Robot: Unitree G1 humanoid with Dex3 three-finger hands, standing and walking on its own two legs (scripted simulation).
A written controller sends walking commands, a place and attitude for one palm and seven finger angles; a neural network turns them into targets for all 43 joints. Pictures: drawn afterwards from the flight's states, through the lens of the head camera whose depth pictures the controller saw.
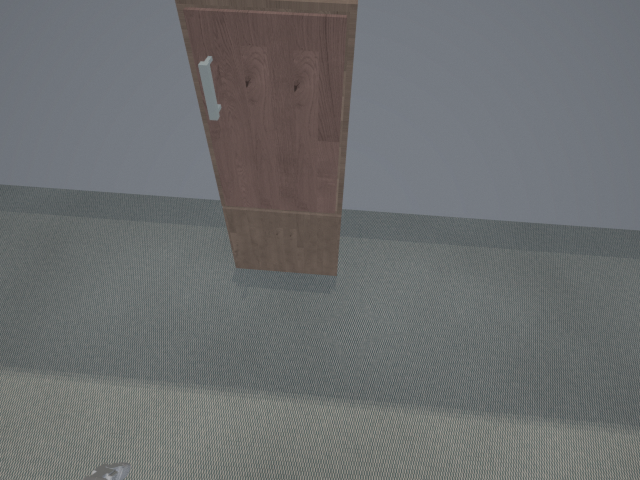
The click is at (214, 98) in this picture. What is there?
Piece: cupboard door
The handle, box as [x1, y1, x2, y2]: [198, 56, 220, 120]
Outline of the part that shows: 208,56 204,61 200,61 198,66 209,118 217,120 219,116 218,112 220,109 220,104 216,103 209,64 212,59 211,56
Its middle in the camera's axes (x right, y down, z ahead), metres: -0.28 -0.38 +0.97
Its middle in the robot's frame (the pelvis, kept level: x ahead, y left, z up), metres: +0.97 +0.33 +0.02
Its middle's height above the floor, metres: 0.79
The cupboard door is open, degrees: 0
